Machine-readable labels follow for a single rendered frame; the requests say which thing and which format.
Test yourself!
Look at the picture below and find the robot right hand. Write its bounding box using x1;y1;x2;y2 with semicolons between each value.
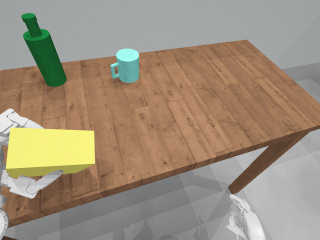
226;194;266;240

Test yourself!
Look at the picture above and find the robot left hand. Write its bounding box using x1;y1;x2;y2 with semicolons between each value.
0;108;64;199

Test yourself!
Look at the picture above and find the table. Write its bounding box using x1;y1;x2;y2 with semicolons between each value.
0;39;320;240

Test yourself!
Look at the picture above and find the sponge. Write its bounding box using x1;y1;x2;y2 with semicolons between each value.
6;127;95;178

